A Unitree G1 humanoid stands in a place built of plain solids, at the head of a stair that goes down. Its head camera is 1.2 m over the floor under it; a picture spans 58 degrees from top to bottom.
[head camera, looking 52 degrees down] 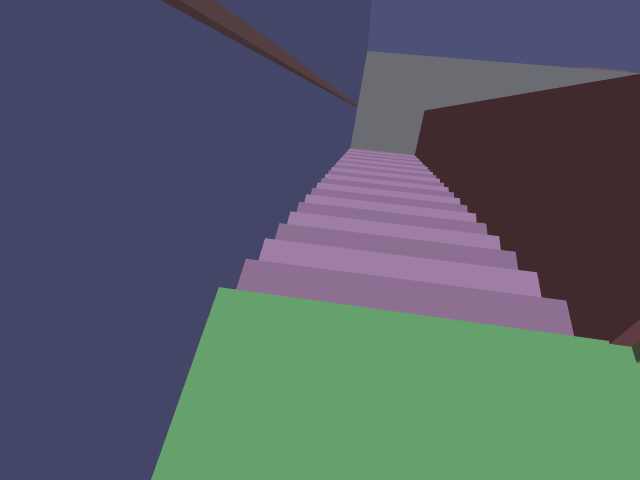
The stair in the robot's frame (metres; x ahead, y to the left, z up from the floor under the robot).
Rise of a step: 0.18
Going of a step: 0.24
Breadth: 1.20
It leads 9 degrees to the right of straight ahead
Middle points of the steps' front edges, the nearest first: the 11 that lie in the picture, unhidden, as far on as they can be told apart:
0.65 -0.27 0.00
0.89 -0.31 -0.18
1.13 -0.34 -0.36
1.38 -0.38 -0.53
1.62 -0.42 -0.71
1.86 -0.46 -0.89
2.10 -0.50 -1.07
2.34 -0.53 -1.25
2.59 -0.57 -1.42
2.83 -0.61 -1.60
3.07 -0.65 -1.78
